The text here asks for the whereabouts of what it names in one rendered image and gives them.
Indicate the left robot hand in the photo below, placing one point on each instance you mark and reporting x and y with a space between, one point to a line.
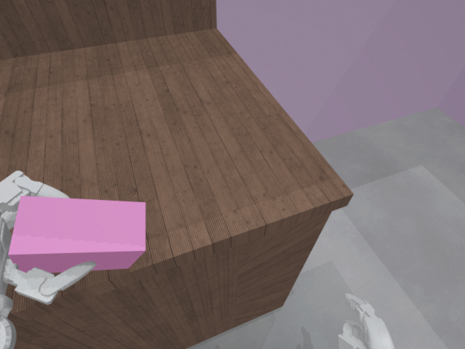
36 284

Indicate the table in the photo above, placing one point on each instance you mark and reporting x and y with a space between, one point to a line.
146 101

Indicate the left robot forearm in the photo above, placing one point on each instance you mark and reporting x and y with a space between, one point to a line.
7 329

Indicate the right robot hand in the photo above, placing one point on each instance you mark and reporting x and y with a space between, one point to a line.
374 333

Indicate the sponge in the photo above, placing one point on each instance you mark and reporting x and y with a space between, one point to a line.
55 234

